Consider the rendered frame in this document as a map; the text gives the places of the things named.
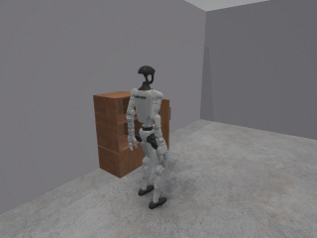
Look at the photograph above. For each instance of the left robot forearm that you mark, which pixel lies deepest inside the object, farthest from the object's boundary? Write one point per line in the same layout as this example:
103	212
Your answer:
131	125

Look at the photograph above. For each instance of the right robot forearm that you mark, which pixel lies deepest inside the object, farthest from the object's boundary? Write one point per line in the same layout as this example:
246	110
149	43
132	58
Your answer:
157	130

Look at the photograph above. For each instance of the robot left upper arm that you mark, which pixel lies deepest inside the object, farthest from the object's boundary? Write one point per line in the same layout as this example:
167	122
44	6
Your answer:
132	103

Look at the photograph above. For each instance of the cupboard door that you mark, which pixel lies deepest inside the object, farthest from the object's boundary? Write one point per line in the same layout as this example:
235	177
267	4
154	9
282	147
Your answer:
164	120

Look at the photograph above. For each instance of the robot right hand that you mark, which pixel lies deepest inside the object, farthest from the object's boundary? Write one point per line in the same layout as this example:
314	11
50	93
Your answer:
162	150

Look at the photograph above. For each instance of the robot torso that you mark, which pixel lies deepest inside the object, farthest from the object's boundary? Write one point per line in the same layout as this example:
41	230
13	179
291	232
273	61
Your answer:
144	106

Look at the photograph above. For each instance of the robot left hand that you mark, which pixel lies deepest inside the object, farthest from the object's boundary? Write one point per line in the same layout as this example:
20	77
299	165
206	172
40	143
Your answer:
130	139

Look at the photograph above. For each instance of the robot right thigh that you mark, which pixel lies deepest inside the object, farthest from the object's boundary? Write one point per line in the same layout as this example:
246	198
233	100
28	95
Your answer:
164	163

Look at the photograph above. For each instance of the robot right upper arm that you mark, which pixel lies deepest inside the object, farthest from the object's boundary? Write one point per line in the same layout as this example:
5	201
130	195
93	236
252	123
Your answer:
157	98

